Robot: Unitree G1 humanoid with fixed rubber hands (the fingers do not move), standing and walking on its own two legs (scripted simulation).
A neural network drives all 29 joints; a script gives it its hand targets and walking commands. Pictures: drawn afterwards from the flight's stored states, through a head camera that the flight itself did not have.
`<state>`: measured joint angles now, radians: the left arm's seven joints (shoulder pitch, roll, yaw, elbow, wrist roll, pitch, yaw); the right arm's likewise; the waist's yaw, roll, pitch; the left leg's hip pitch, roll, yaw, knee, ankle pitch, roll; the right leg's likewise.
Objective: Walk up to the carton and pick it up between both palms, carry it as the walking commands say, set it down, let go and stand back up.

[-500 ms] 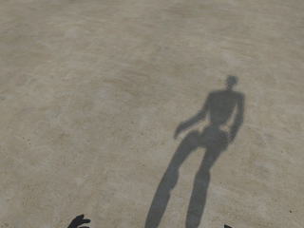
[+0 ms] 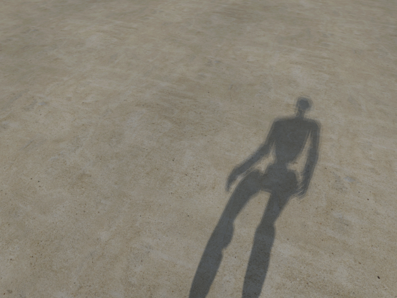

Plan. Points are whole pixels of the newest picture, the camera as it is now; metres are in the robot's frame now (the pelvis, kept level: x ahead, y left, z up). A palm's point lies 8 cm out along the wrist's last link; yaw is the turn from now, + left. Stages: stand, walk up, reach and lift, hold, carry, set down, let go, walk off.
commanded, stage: stand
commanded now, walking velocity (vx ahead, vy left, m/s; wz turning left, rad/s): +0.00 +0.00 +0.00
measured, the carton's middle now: out of the picture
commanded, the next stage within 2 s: walk up in 0.54 s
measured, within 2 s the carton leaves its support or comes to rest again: neither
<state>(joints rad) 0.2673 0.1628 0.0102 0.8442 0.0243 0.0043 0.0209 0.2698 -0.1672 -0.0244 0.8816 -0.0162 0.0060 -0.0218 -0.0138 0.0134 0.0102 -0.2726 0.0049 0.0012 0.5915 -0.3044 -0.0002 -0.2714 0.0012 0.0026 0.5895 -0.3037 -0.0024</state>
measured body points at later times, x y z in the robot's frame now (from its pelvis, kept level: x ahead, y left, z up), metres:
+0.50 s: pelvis +0.01 +0.00 +0.01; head +0.01 +0.00 +0.46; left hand +0.03 +0.22 -0.15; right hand +0.01 -0.21 -0.15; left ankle +0.01 +0.12 -0.73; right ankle +0.01 -0.12 -0.73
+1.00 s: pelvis -0.03 +0.04 -0.01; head -0.02 +0.05 +0.44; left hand +0.05 +0.34 -0.13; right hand +0.13 -0.23 -0.12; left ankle -0.02 +0.17 -0.70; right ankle +0.01 -0.12 -0.73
